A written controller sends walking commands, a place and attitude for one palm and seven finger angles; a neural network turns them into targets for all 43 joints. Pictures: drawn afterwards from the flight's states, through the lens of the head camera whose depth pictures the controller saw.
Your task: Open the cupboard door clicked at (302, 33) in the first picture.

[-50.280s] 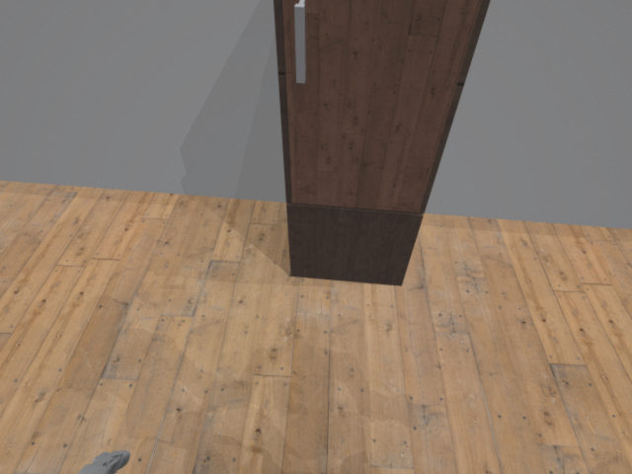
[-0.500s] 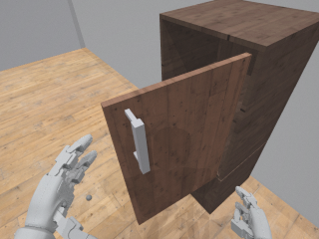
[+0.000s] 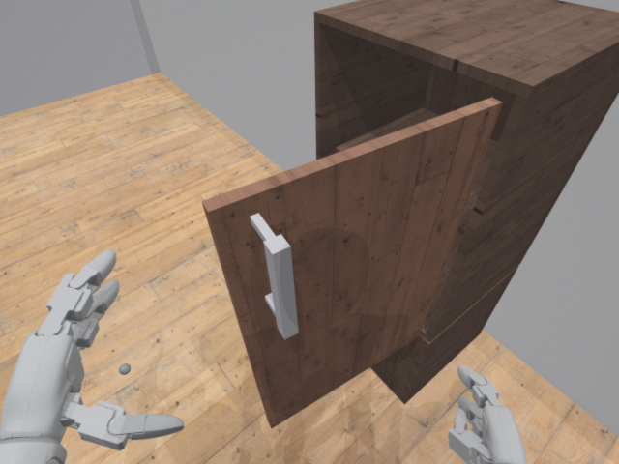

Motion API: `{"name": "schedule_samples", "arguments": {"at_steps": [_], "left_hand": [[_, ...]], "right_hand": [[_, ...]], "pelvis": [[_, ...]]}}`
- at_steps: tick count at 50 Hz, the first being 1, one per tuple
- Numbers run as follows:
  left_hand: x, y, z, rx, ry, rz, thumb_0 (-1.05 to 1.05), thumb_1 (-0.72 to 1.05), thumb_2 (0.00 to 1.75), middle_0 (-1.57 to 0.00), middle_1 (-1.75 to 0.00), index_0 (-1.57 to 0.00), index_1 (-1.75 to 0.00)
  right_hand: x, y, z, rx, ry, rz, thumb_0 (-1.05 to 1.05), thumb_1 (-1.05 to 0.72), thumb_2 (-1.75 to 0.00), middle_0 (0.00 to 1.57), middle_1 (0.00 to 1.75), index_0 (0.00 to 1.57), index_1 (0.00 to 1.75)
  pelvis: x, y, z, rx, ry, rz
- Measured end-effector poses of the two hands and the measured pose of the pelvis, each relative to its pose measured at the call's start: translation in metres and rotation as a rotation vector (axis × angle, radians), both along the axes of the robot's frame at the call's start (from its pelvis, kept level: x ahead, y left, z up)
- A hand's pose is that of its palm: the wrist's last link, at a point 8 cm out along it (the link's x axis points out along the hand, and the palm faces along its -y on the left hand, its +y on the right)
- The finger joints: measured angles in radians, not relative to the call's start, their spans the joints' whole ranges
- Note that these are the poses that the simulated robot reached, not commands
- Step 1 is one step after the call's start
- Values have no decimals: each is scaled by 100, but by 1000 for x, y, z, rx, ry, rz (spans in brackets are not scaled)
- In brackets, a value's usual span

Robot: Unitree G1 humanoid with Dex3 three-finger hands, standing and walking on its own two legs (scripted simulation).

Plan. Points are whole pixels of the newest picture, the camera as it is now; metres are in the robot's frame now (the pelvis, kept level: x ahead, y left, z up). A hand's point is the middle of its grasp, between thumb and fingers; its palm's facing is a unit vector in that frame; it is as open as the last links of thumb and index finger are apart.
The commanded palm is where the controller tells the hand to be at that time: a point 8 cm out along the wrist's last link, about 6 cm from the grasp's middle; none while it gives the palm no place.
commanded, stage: draw the hand back to the body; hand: left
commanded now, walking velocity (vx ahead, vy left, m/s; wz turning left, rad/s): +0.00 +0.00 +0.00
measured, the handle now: (274, 280) +0.28 +0.07 +0.15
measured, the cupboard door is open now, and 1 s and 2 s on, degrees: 83 83 83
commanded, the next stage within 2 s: step back with the hand held close in 0.92 s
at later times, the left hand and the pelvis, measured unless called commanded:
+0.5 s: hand (77, 322) +0.20 +0.26 +0.16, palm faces +0.39 -0.82 -0.42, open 9.6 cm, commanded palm +0.16 +0.30 +0.18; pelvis +0.01 +0.01 +0.01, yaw -1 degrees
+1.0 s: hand (68, 321) +0.20 +0.26 +0.17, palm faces +0.42 -0.81 -0.41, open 7.5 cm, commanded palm +0.15 +0.30 +0.18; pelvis +0.01 +0.01 +0.01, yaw -1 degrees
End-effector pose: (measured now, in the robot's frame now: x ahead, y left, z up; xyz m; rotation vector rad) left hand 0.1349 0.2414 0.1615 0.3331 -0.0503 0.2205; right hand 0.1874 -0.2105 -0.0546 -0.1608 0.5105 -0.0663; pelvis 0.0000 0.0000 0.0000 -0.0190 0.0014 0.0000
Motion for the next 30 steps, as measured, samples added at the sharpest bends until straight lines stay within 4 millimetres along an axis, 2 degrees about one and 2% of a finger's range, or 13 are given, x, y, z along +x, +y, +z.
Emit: {"name": "schedule_samples", "arguments": {"at_steps": [6,12,20,30], "left_hand": [[-4,12,3,71,2,77,-1,-13,46,-17,-30,-17,-30],[7,27,9,112,-27,125,0,7,55,-18,-30,-18,-30],[22,42,14,128,-53,143,0,35,67,-19,-30,-19,-30],[29,62,23,150,-89,198,1,69,81,-20,-30,-20,-30]], "right_hand": [[-8,4,-14,-8,100,0,2,-90,-90,20,30,20,30],[-10,6,-23,-1,156,-22,2,-90,-90,20,30,20,30],[-5,2,-19,-6,167,-50,2,-90,-90,20,30,20,30],[-2,-5,-14,-28,177,-52,2,-90,-90,20,30,20,30]], "pelvis": [[2,4,3,1,-6,0],[7,9,5,6,-17,-5],[13,11,7,9,-25,-16],[13,12,9,8,-32,-16]]}}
